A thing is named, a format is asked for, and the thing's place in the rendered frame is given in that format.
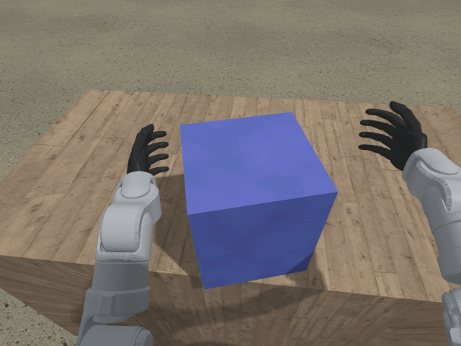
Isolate robot left forearm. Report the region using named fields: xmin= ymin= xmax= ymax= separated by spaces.
xmin=75 ymin=171 xmax=162 ymax=346

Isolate robot left hand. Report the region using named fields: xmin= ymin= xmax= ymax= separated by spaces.
xmin=127 ymin=124 xmax=169 ymax=176

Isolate robot right hand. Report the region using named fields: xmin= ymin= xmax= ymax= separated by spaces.
xmin=358 ymin=101 xmax=428 ymax=171

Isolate left robot upper arm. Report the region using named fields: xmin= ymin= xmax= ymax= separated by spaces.
xmin=79 ymin=325 xmax=153 ymax=346

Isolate carton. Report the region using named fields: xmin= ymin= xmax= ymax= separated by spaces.
xmin=180 ymin=112 xmax=338 ymax=290

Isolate pedestal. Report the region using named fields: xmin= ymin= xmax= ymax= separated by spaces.
xmin=0 ymin=89 xmax=461 ymax=346

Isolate right robot upper arm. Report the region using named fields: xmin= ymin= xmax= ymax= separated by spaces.
xmin=442 ymin=288 xmax=461 ymax=346

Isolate robot right forearm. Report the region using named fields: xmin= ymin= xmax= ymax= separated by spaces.
xmin=402 ymin=148 xmax=461 ymax=285

